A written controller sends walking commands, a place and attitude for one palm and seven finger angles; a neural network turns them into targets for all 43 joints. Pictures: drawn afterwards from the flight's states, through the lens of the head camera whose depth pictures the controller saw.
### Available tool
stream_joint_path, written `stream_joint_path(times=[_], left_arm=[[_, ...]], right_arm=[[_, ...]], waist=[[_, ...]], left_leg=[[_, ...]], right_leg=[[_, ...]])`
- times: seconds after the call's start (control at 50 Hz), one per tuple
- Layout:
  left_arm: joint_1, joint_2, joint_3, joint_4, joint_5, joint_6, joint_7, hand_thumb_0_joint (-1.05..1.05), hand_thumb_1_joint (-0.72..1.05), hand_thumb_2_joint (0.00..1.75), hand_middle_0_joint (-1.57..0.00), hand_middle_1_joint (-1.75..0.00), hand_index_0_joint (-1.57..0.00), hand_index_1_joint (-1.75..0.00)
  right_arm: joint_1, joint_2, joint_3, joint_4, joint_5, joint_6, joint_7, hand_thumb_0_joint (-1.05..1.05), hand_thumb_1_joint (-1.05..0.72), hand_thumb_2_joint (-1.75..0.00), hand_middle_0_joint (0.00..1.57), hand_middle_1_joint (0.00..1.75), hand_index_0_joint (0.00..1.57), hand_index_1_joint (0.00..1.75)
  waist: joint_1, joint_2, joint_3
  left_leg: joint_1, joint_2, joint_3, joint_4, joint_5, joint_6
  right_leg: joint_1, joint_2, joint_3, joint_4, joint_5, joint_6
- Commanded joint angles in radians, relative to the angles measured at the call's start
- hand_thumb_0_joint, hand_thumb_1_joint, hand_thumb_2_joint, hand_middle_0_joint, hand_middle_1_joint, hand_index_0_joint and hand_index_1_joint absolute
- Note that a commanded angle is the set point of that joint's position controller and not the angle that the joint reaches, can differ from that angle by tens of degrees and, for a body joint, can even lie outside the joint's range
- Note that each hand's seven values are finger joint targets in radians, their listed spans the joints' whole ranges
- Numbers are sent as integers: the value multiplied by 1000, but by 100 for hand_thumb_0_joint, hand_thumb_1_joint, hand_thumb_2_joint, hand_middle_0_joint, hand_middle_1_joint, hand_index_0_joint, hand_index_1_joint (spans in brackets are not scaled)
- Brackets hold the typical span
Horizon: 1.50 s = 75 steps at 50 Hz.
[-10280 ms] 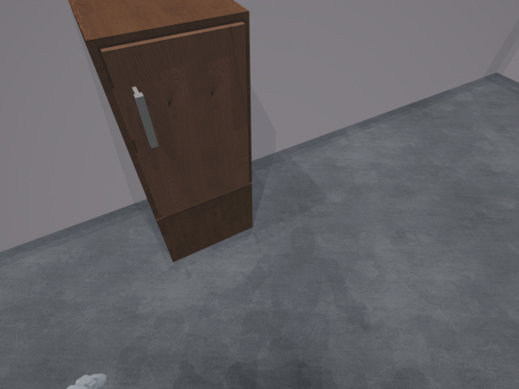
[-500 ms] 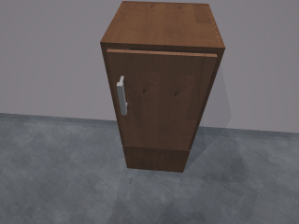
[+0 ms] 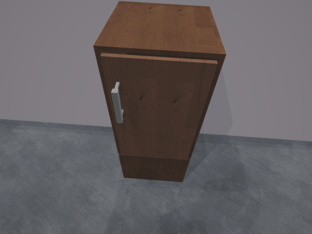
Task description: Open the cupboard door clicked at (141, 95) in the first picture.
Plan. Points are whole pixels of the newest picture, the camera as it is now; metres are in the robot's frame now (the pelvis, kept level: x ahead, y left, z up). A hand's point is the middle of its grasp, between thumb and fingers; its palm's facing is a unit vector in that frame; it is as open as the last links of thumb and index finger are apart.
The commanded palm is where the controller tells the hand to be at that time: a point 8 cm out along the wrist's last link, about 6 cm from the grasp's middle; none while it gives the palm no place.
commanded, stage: raise the hand with hooked fingers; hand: left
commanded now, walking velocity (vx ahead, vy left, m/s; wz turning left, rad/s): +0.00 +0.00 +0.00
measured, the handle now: (118, 103) +0.54 +0.16 -0.01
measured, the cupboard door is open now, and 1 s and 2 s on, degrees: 0 0 0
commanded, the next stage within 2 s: none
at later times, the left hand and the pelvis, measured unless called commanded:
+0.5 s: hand out of the picture +0.12 +0.18 -0.05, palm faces +0.18 -0.98 -0.07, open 9.3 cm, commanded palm +0.13 +0.23 -0.04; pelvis -0.03 -0.06 -0.09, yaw +3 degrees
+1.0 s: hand (73, 207) +0.19 +0.22 -0.04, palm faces -0.03 -1.00 -0.05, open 12.3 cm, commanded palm +0.17 +0.28 -0.02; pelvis -0.04 -0.01 -0.08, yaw +1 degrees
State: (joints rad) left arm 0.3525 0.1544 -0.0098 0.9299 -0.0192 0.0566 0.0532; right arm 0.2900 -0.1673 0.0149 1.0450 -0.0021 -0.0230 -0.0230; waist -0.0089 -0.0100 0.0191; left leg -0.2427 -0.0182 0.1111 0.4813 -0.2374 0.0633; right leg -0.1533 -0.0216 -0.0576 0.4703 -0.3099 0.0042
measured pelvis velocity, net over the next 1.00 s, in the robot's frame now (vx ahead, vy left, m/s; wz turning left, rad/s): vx -0.04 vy -0.01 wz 0.02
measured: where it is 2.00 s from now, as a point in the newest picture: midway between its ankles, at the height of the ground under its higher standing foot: outside the picture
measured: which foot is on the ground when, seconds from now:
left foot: down 0.00-1.00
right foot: down 0.00-1.00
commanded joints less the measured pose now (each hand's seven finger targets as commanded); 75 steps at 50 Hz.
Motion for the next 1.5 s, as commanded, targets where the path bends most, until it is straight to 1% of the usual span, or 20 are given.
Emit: stream_joint_path(times=[0.0,0.02,0.06,0.1,0.16,0.2,0.26,0.3,0.38,0.44,0.5,0.54,0.62,0.7,0.78,0.86,0.98,1.08,1.18,1.48], left_arm=[[-149,191,83,-1095,-94,-190,90,0,83,87,-21,-34,-21,-34],[114,-51,-68,-869,-104,-97,86,0,81,86,-21,-36,-21,-36],[-47,15,-24,-1041,-143,-159,51,0,76,84,-21,-39,-21,-39],[83,43,56,-826,-135,-242,2,0,71,82,-21,-42,-21,-42],[294,6,116,-686,-185,-437,-167,0,64,79,-22,-47,-22,-47],[348,84,205,-663,-213,-553,-299,0,60,77,-22,-50,-22,-50],[240,209,326,-698,-245,-640,-447,0,53,74,-23,-54,-23,-54],[131,294,393,-863,-266,-643,-450,0,48,72,-23,-57,-23,-57],[-58,279,397,-1188,-334,-727,-397,0,39,68,-24,-63,-24,-63],[-157,243,301,-1221,-325,-766,-416,0,32,65,-24,-68,-24,-68],[-200,233,229,-1055,-341,-713,-506,0,25,62,-25,-72,-25,-72],[-182,289,265,-933,-332,-618,-561,0,20,60,-25,-75,-25,-75],[-87,393,432,-854,-374,-403,-600,0,11,56,-26,-81,-26,-81],[-27,382,549,-943,-427,-404,-501,0,1,52,-26,-87,-26,-87],[-88,296,456,-946,-375,-518,-426,0,-8,48,-27,-93,-27,-93],[-154,285,361,-852,-335,-563,-477,0,-17,44,-28,-99,-28,-99],[-246,412,435,-981,-364,-544,-512,0,-31,38,-29,-108,-29,-108],[-228,401,468,-960,-368,-522,-437,0,-43,33,-29,-115,-29,-115],[-283,370,402,-818,-329,-420,-467,0,-50,30,-30,-120,-30,-120],[-534,512,504,-725,-341,-410,-551,0,-50,30,-30,-120,-30,-120]], right_arm=[[-70,-188,-32,-271,34,-276,-61,0,-90,-90,20,30,20,30],[-44,-136,-28,-265,48,-274,-48,0,-90,-90,20,30,20,30],[-78,-213,-54,-368,47,-294,-42,0,-90,-90,20,30,20,30],[-76,-225,-68,-406,25,-291,-38,0,-90,-90,20,30,20,30],[-134,-216,-101,-467,7,-269,-16,0,-90,-90,20,30,20,30],[-164,-218,-120,-519,15,-266,9,0,-90,-90,20,30,20,30],[-189,-215,-123,-598,26,-254,17,0,-90,-90,20,30,20,30],[-184,-209,-122,-636,22,-238,10,0,-90,-90,20,30,20,30],[-151,-163,-105,-654,24,-230,-19,0,-90,-90,20,30,20,30],[-116,-172,-92,-600,20,-239,-45,0,-90,-90,20,30,20,30],[-111,-207,-68,-571,36,-258,-63,0,-90,-90,20,30,20,30],[-106,-221,-68,-567,47,-259,-74,0,-90,-90,20,30,20,30],[-122,-224,-64,-622,59,-235,-76,0,-90,-90,20,30,20,30],[-128,-183,-69,-641,45,-219,-64,0,-90,-90,20,30,20,30],[-104,-183,-78,-598,36,-234,-48,0,-90,-90,20,30,20,30],[-71,-226,-82,-586,42,-249,-48,0,-90,-90,20,30,20,30],[-48,-253,-74,-620,51,-274,-62,0,-90,-90,20,30,20,30],[-53,-247,-61,-615,44,-262,-55,0,-90,-90,20,30,20,30],[-41,-268,-55,-635,48,-229,-49,0,-90,-90,20,30,20,30],[-20,-282,-42,-621,42,-208,-62,0,-90,-90,20,30,20,30]], waist=[[-3,303,-349],[-31,211,-168],[-49,113,-30],[-48,-95,34],[30,-401,-48],[81,-274,-133],[82,-20,-257],[92,110,-346],[26,180,-427],[-56,144,-357],[-95,70,-231],[-84,11,-238],[16,-35,-386],[72,-60,-461],[18,-10,-331],[-30,-1,-275],[9,121,-425],[15,153,-353],[-16,125,-262],[-12,159,-347]], left_leg=[[292,102,-192,-114,351,-122],[201,106,-207,-133,235,-93],[21,78,-207,-58,-4,-63],[-126,34,-180,69,-35,-48],[-327,29,-144,245,41,-59],[-394,6,-112,317,62,-74],[-451,-11,-80,434,60,-71],[-457,-7,-72,479,48,-60],[-457,23,-105,568,21,-38],[-509,43,-128,631,-17,-29],[-587,49,-151,660,-84,-20],[-628,45,-147,651,-108,-15],[-585,25,-148,579,-19,-15],[-523,30,-153,518,71,-30],[-476,37,-141,468,35,-32],[-486,36,-146,466,-85,-22],[-300,45,-178,378,-57,-25],[-247,59,-222,319,-56,-49],[-274,64,-242,280,-138,-56],[-124,69,-270,259,-1,-78]], right_leg=[[-193,9,-13,158,-8,-38],[-268,11,-22,157,-46,-30],[-280,7,-35,72,-10,-29],[-352,17,-48,49,-28,-29],[-470,37,-59,229,29,-21],[-444,20,-12,313,125,-28],[-449,-2,51,403,166,-36],[-464,4,93,433,118,-36],[-484,2,181,412,67,-7],[-584,9,202,405,27,1],[-651,12,221,374,-63,31],[-619,-2,247,335,-97,48],[-404,-30,248,319,39,67],[-292,-29,201,360,270,78],[-490,17,96,379,101,28],[-625,34,76,364,-146,3],[-578,52,16,383,-102,-29],[-596,62,-27,392,-76,-37],[-626,62,-39,370,-95,-32],[-595,66,-30,335,-43,-41]])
